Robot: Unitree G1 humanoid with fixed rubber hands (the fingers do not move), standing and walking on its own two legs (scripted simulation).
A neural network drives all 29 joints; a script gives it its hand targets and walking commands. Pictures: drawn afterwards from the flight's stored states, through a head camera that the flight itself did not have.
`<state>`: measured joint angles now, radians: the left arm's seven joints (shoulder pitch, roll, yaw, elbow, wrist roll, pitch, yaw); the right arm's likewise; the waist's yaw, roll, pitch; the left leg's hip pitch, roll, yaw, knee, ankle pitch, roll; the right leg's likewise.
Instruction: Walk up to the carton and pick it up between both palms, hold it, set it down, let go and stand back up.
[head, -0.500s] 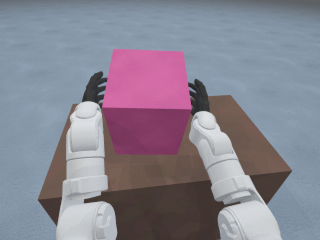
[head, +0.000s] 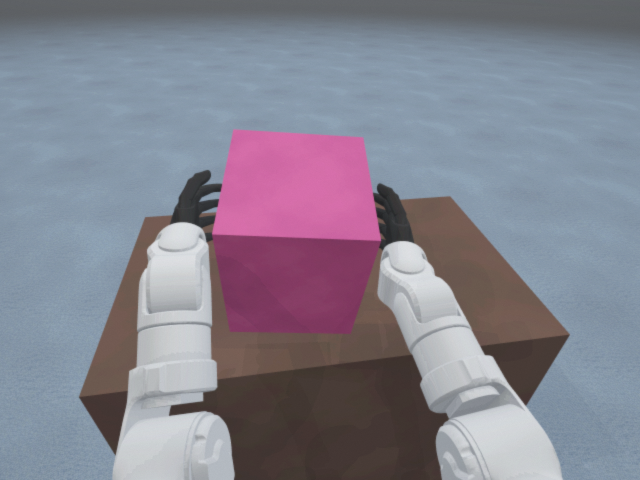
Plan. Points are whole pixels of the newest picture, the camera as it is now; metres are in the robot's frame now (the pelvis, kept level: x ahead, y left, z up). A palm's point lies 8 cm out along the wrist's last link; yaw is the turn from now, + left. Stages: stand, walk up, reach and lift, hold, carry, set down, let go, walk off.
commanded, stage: hold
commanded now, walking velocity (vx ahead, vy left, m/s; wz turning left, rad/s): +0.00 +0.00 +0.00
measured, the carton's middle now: (294, 236) +0.38 +0.01 +0.18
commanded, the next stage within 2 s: none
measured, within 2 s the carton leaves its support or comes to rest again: neither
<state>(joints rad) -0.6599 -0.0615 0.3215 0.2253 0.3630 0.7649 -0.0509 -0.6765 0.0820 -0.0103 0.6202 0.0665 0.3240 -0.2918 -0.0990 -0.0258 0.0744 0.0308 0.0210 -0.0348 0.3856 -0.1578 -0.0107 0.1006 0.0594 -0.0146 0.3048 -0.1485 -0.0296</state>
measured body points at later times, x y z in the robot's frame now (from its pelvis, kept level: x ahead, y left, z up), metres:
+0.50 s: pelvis +0.03 +0.00 +0.00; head -0.03 +0.01 +0.45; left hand +0.41 +0.14 +0.22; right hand +0.40 -0.12 +0.19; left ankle +0.06 +0.12 -0.74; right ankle +0.04 -0.10 -0.74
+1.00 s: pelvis +0.00 +0.00 +0.00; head -0.08 +0.02 +0.44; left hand +0.37 +0.14 +0.21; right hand +0.36 -0.12 +0.19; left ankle +0.06 +0.12 -0.74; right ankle +0.04 -0.10 -0.74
